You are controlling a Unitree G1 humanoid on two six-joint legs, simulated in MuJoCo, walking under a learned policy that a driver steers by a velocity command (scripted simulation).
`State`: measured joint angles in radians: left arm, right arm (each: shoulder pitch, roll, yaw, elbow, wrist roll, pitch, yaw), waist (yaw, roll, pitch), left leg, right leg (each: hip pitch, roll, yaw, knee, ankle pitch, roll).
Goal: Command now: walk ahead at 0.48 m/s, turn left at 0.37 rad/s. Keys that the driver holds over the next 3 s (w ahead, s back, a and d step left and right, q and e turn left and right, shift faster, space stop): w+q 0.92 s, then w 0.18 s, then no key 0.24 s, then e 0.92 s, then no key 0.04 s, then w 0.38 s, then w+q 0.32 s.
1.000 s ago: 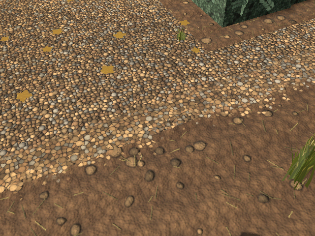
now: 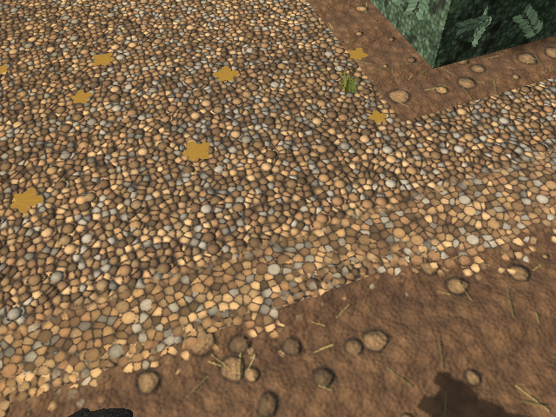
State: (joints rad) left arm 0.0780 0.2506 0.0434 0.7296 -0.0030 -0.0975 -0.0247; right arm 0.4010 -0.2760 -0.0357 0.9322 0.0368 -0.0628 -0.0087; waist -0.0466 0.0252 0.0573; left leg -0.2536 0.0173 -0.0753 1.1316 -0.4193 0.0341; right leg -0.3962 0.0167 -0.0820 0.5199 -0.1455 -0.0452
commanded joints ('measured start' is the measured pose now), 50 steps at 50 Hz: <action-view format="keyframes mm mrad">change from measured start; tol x32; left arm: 1 107 89 32 15 16 -21 3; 41 -159 133 23 -86 -4 -22 0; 50 217 157 54 1 -6 -24 -4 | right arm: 1 -22 -102 -38 -90 -1 -11 -9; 17 -389 -47 -21 -298 -13 19 62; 22 42 -229 -121 -228 -7 40 42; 50 -14 -167 -56 -280 0 13 -14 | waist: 1 54 -111 -90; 23 -15 257 -284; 50 122 -156 -168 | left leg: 1 -317 120 -52 84 127 3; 17 -450 94 104 -485 374 19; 21 -52 -60 203 -546 256 112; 24 668 327 -784 -823 7 403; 31 99 158 -261 -908 528 273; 44 137 134 -333 -744 348 150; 50 -527 -24 -117 170 -45 -14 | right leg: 1 311 -286 322 -337 -26 -138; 15 404 -287 -79 -399 199 -127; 21 465 -274 -168 101 806 -45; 24 -339 18 144 888 -462 61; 39 -109 -31 136 41 255 108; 50 569 -363 705 -245 -383 -165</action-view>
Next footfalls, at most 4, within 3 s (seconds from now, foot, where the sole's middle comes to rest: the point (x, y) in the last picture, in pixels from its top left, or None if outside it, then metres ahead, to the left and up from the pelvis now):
0.44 left None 0.38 0.18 -0.76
0.92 right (242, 311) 0.72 0.10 -0.76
1.36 left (119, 304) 0.76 0.42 -0.76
1.80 right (214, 279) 0.82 0.18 -0.77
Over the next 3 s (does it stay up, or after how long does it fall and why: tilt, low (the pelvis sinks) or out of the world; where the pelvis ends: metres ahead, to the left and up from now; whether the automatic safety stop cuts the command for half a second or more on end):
stays up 0.95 0.24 0.01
